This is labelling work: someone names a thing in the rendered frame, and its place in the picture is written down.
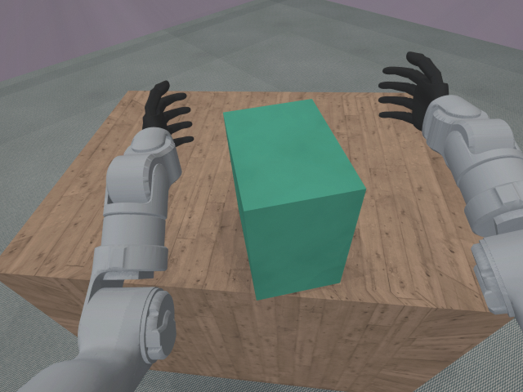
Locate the robot right upper arm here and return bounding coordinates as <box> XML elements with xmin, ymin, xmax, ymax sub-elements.
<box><xmin>471</xmin><ymin>229</ymin><xmax>523</xmax><ymax>332</ymax></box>

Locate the right robot hand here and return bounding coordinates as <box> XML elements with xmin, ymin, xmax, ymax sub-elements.
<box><xmin>378</xmin><ymin>51</ymin><xmax>449</xmax><ymax>131</ymax></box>

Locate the pedestal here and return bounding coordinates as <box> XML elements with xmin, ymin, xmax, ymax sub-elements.
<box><xmin>0</xmin><ymin>91</ymin><xmax>515</xmax><ymax>392</ymax></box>

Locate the robot left upper arm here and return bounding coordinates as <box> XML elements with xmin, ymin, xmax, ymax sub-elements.
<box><xmin>16</xmin><ymin>287</ymin><xmax>177</xmax><ymax>392</ymax></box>

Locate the left robot hand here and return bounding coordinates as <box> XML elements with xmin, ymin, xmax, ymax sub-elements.
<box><xmin>142</xmin><ymin>80</ymin><xmax>194</xmax><ymax>147</ymax></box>

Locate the right robot forearm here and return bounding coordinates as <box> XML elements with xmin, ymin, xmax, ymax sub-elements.
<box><xmin>422</xmin><ymin>95</ymin><xmax>523</xmax><ymax>237</ymax></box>

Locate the left robot forearm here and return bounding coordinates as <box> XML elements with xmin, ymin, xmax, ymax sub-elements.
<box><xmin>78</xmin><ymin>127</ymin><xmax>182</xmax><ymax>350</ymax></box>

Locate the carton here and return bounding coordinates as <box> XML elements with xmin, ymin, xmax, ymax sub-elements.
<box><xmin>223</xmin><ymin>99</ymin><xmax>366</xmax><ymax>301</ymax></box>

